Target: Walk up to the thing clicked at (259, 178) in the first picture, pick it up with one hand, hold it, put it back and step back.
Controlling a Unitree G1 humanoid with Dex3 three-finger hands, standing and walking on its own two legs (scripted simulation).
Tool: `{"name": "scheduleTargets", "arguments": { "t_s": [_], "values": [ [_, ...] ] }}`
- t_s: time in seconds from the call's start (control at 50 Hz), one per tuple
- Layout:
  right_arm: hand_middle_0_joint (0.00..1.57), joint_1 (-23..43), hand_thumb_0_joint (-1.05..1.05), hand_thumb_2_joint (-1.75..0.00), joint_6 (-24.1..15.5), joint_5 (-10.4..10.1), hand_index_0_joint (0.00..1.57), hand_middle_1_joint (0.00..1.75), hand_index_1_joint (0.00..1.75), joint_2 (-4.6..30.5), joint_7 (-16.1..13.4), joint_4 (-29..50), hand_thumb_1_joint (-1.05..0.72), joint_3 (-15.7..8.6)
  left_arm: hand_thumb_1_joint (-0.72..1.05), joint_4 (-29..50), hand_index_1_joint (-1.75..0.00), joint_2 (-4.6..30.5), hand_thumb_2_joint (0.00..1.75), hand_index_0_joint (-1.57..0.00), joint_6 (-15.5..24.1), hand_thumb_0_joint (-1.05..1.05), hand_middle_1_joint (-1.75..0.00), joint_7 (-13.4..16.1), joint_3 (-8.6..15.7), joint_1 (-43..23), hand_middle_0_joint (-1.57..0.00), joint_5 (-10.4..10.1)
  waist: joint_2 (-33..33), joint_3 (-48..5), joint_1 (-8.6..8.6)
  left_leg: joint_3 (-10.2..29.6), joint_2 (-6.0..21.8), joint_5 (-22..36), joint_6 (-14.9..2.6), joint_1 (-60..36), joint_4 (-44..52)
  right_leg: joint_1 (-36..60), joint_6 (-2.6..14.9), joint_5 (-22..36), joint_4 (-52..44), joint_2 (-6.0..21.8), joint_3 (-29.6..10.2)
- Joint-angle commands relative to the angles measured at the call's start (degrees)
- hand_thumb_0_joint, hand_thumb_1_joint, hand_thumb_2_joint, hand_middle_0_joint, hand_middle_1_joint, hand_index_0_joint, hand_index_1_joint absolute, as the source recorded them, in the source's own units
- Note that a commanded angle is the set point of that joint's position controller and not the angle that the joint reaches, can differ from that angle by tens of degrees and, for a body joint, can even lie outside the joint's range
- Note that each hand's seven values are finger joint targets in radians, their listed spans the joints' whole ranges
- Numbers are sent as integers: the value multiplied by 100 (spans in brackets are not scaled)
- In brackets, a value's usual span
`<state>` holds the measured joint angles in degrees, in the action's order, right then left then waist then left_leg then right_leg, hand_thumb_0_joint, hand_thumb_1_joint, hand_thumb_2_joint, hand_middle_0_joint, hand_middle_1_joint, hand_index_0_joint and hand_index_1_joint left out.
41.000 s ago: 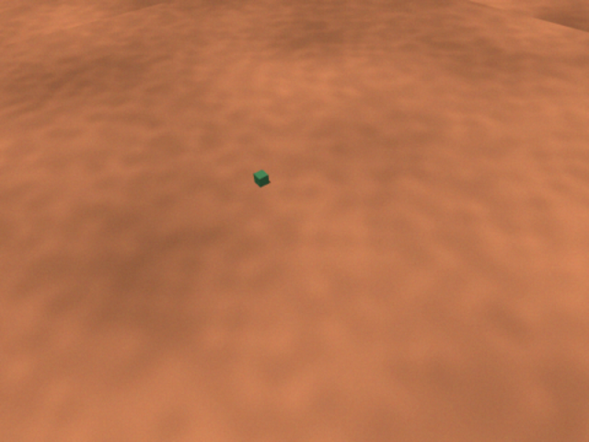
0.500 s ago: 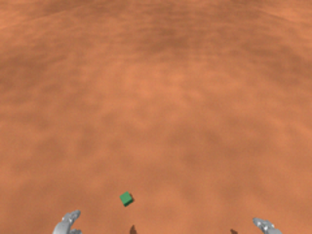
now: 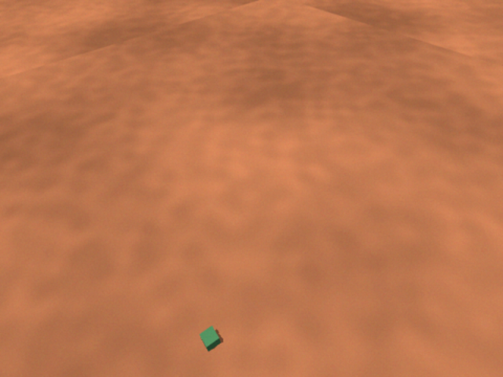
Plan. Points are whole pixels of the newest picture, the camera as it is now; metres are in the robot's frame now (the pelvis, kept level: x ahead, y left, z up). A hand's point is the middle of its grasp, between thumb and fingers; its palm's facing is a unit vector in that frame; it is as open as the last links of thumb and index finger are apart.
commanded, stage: stand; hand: left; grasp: from above
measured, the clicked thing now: (210, 338) +0.42 +0.21 -0.75
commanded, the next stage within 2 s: step back in 1.80 s
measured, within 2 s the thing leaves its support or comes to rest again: neither
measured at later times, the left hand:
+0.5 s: hand out of the picture +0.06 +0.23 -0.16, palm faces +0.02 -0.94 -0.33, open 7.4 cm
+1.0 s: hand out of the picture +0.09 +0.23 -0.15, palm faces +0.01 -0.94 -0.34, open 7.4 cm
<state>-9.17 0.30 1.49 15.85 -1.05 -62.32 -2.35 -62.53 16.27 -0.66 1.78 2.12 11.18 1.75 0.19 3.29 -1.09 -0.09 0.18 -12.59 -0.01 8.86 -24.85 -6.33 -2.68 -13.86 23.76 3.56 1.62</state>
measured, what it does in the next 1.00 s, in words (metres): stands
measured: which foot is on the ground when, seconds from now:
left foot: down 0.00-1.00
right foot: down 0.00-1.00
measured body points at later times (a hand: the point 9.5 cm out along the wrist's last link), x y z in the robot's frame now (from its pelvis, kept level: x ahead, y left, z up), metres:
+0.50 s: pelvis +0.00 -0.01 +0.00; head +0.00 -0.02 +0.45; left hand +0.06 +0.28 -0.13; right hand +0.06 -0.30 -0.14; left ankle +0.01 +0.12 -0.74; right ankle -0.01 -0.15 -0.74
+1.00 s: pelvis +0.01 -0.02 +0.01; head +0.01 -0.02 +0.46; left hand +0.09 +0.28 -0.13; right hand +0.08 -0.31 -0.13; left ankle +0.01 +0.12 -0.74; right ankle -0.01 -0.15 -0.74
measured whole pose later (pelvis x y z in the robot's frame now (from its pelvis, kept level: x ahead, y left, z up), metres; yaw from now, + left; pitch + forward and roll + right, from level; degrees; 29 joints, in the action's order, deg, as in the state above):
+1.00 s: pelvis +0.01 -0.02 +0.01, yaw -1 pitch -3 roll +0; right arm -6.0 -0.2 0.9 18.7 -0.6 -65.5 -0.7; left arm -65.8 17.9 0.3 0.8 2.0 5.6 0.8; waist 0.7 2.8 0.0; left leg -0.1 1.8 -10.5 1.4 6.3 -19.4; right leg -4.0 -1.5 -11.7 18.4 1.9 1.7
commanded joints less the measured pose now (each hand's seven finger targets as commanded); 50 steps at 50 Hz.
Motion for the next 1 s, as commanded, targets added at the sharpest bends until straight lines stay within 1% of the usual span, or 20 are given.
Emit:
{"name": "scheduleTargets", "arguments": {
  "t_s": [0.0, 0.02, 0.04, 0.1, 0.16, 0.24, 0.32, 0.38, 0.42, 0.44, 0.5, 0.58, 0.62, 0.68, 0.7, 0.74, 0.82, 0.86, 0.94, 0.98],
  "values": [
    [20, 265, 0, -90, -154, 5, 20, 30, 30, 1188, -66, 270, -90, -220, 90, 208, -30, 1088, 90, -20, 140, 0, -30, 43, 176, -149, -20, 21, 14, -53, 26, 643, 533, 79, -113, 55, 823, -138, 280, 257, -560, 272, -308],
    [20, 287, 0, -90, -159, 3, 20, 30, 30, 1181, -60, 245, -90, -213, 90, 190, -30, 1060, 90, -20, 153, 0, -30, 42, 161, -160, -20, 19, 35, -35, 29, 617, 528, 220, -104, -21, 782, -163, 273, 330, -599, 284, -323],
    [20, 313, 0, -90, -173, -1, 20, 30, 30, 1147, -61, 229, -90, -211, 90, 179, -30, 1074, 90, -20, 174, 0, -30, 52, 167, -178, -20, 19, -7, -163, 25, 573, 556, 635, -115, -191, 682, -140, 286, 549, -609, 339, -341],
    [20, 239, 0, -90, -163, -3, 20, 30, 30, 1156, -57, 136, -90, -187, 90, 139, -30, 1161, 90, -20, 201, 0, -30, 60, 178, -295, -20, -19, -70, -273, 61, 513, 553, 896, -108, -193, 657, 61, 275, 759, -678, 376, -391],
    [20, 324, 0, -90, -165, -11, 20, 30, 30, 1210, -59, 110, -90, -166, 90, 92, -30, 1183, 90, -20, 178, 0, -30, 46, 175, -333, -20, -17, 8, -193, 55, 518, 561, 637, -102, -194, 767, 14, 279, 672, -699, 357, -377],
    [20, 364, 0, -90, -166, -14, 20, 30, 30, 1228, -50, 79, -90, -144, 90, 64, -30, 1198, 90, -20, 198, 0, -30, 49, 175, -408, -20, -29, -63, -222, 47, 475, 596, 996, -108, -229, 713, 79, 262, 880, -737, 379, -390],
    [20, 424, 0, -90, -147, -21, 20, 30, 30, 1244, -33, 50, -90, -113, 90, 1, -30, 1247, 90, -20, 181, 0, -30, 20, 174, -432, -20, -30, -19, -67, 44, 497, 567, 418, -80, -97, 847, -16, 265, 461, -805, 335, -367],
    [20, 455, 0, -90, -139, -21, 20, 30, 30, 1288, -26, 47, -90, -124, 90, -2, -30, 1253, 90, -20, 188, 0, -30, 13, 172, -499, -20, -28, -84, -97, 62, 489, 596, 509, -85, -174, 814, -72, 283, 411, -871, 347, -408],
    [20, 388, 0, -90, -140, -19, 20, 30, 30, 1268, -13, 8, -90, -96, 90, -9, -30, 1278, 90, -20, 197, 0, -30, -1, 168, -511, -20, -38, -55, -73, 83, 475, 573, 399, -66, -84, 850, -37, 275, 332, -891, 338, -413],
    [20, 427, 0, -90, -144, -21, 20, 30, 30, 1318, -24, 16, -90, -114, 90, -19, -30, 1287, 90, -20, 192, 0, -30, 0, 180, -498, -20, -38, 18, -148, 80, 472, 596, 393, -83, -152, 811, -29, 289, 435, -879, 355, -428],
    [20, 434, 0, -90, -164, -23, 20, 30, 30, 1316, -23, 9, -90, -94, 90, -11, -30, 1291, 90, -20, 213, 0, -30, 1, 176, -576, -20, -50, 15, -288, 79, 456, 630, 851, -74, -197, 784, 117, 288, 792, -825, 374, -426],
    [20, 433, 0, -90, -173, -37, 20, 30, 30, 1324, -19, -7, -90, -64, 90, -27, -30, 1314, 90, -20, 213, 0, -30, -20, 176, -567, -20, -66, -19, -295, 82, 443, 642, 897, -75, -238, 792, 118, 290, 856, -836, 371, -427],
    [20, 471, 0, -90, -179, -30, 20, 30, 30, 1347, -30, -16, -90, -56, 90, -31, -30, 1300, 90, -20, 217, 0, -30, -17, 171, -601, -20, -63, 13, -359, 90, 413, 660, 1154, -81, -309, 728, 153, 291, 1158, -800, 398, -449],
    [20, 467, 0, -90, -179, -45, 20, 30, 30, 1377, -36, -35, -90, -45, 90, -55, -30, 1294, 90, -20, 203, 0, -30, -19, 163, -546, -20, -74, 60, -400, 58, 422, 670, 1202, -79, -360, 764, 177, 289, 1127, -792, 371, -408],
    [20, 447, 0, -90, -182, -32, 20, 30, 30, 1360, -47, -29, -90, -50, 90, -31, -30, 1345, 90, -20, 203, 0, -30, -14, 189, -620, -20, -80, 16, -438, 85, 388, 692, 1383, -100, -363, 718, 241, 318, 1364, -737, 411, -441],
    [20, 483, 0, -90, -190, -40, 20, 30, 30, 1390, -39, -19, -90, -37, 90, -34, -30, 1283, 90, -20, 196, 0, -30, -21, 163, -587, -20, -80, 47, -424, 67, 402, 693, 1466, -70, -383, 749, 191, 284, 1316, -730, 365, -366],
    [20, 474, 0, -90, -184, -49, 20, 30, 30, 1409, -46, -33, -90, -37, 90, -20, -30, 1349, 90, -20, 208, 0, -30, -18, 178, -642, -20, -79, -48, -512, 91, 381, 722, 1642, -80, -499, 695, 230, 275, 1552, -717, 401, -388],
    [20, 448, 0, -90, -188, -51, 20, 30, 30, 1416, -43, -53, -90, -18, 90, -9, -30, 1337, 90, -20, 201, 0, -30, -28, 172, -695, -20, -91, 9, -418, 109, 369, 696, 1473, -62, -371, 757, 249, 266, 1451, -760, 393, -404],
    [20, 510, 0, -90, -170, -42, 20, 30, 30, 1421, -35, -37, -90, -28, 90, -34, -30, 1343, 90, -20, 185, 0, -30, -36, 175, -711, -20, -83, -27, -301, 96, 418, 698, 1050, -64, -253, 871, 162, 278, 923, -813, 361, -367],
    [20, 548, 0, -90, -189, -45, 20, 30, 30, 1409, -25, -1, -90, -36, 90, -5, -30, 1368, 90, -20, 203, 0, -30, -39, 177, -688, -20, -76, -87, -396, 84, 434, 734, 1402, -82, -416, 810, 134, 294, 1189, -781, 385, -368]
  ]
}}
